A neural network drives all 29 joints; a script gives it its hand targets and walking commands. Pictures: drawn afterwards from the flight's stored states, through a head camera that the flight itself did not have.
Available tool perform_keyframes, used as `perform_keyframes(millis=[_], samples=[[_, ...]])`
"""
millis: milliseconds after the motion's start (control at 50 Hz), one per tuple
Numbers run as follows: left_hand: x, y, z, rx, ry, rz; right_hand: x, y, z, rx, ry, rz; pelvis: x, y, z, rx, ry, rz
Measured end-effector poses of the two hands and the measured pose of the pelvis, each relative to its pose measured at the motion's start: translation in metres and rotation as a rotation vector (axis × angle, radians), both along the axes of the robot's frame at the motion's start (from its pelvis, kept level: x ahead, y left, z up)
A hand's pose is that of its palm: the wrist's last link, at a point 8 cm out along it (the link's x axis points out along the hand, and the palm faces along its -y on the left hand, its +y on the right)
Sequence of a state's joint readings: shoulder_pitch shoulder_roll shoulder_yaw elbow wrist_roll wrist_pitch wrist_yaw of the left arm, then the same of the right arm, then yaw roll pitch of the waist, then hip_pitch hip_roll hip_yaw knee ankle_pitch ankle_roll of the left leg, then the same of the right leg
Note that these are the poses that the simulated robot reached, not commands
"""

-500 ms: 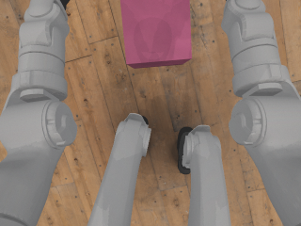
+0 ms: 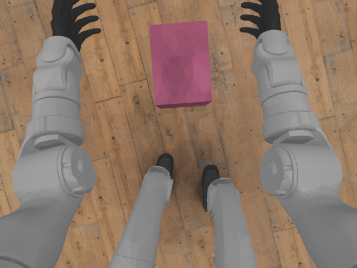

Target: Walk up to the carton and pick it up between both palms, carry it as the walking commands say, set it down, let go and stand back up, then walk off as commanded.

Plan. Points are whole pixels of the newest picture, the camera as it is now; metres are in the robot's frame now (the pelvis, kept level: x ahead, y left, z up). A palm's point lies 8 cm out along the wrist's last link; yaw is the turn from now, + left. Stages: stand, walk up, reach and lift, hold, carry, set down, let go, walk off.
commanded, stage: set down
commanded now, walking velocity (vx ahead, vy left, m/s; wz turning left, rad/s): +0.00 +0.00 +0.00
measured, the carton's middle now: (180, 70) +0.56 +0.09 -0.55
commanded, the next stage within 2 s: let go in 0.20 s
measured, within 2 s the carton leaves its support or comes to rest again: neither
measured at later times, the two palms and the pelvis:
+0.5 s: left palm (36, 59) +0.43 +0.29 -0.03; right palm (286, 80) +0.46 -0.10 -0.05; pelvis +0.05 +0.03 +0.07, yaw -1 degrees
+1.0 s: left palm (35, 189) +0.26 +0.22 +0.05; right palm out of the picture +0.29 -0.24 +0.04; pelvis +0.08 -0.03 +0.12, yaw +2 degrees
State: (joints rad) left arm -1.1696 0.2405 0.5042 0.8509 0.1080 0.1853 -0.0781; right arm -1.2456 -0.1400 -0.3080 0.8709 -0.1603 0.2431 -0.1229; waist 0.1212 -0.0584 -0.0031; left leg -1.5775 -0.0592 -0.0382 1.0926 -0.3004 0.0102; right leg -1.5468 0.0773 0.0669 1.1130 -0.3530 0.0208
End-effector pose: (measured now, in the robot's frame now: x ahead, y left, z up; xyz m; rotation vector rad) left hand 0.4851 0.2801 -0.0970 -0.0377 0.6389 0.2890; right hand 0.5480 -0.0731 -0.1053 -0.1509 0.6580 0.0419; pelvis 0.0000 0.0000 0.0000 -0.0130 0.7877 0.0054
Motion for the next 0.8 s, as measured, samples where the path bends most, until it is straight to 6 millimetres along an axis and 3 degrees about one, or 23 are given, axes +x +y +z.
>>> perform_keyframes(millis=[220,320,440,560,620,700,800], samples=[[0.001,-0.001,0.014,0.013,0.036,-0.045,-0.002,0.007,0.026,-0.041,0.021,0.003,0.012,0.010,0.033,-0.012,-0.038,-0.003],[-0.012,0.006,0.018,0.074,0.070,-0.091,-0.019,-0.001,0.028,-0.074,0.022,-0.031,0.024,0.018,0.045,-0.022,-0.048,0.001],[-0.045,0.009,0.042,0.121,0.123,-0.168,-0.069,-0.022,0.038,-0.098,0.062,-0.094,0.040,0.026,0.064,-0.029,-0.088,0.010],[-0.075,0.004,0.083,0.122,0.115,-0.213,-0.110,-0.030,0.069,-0.069,0.060,-0.080,0.050,0.027,0.079,-0.013,-0.170,0.009],[-0.095,-0.001,0.093,0.118,0.133,-0.217,-0.123,-0.039,0.083,-0.055,0.061,-0.075,0.052,0.023,0.085,-0.001,-0.223,0.003],[-0.131,-0.017,0.099,0.109,0.162,-0.225,-0.147,-0.061,0.097,-0.062,0.064,-0.065,0.054,0.015,0.095,0.008,-0.300,0.005],[-0.180,-0.039,0.109,0.107,0.191,-0.229,-0.195,-0.104,0.108,-0.080,0.109,-0.082,0.060,0.002,0.107,0.013,-0.399,0.003]])
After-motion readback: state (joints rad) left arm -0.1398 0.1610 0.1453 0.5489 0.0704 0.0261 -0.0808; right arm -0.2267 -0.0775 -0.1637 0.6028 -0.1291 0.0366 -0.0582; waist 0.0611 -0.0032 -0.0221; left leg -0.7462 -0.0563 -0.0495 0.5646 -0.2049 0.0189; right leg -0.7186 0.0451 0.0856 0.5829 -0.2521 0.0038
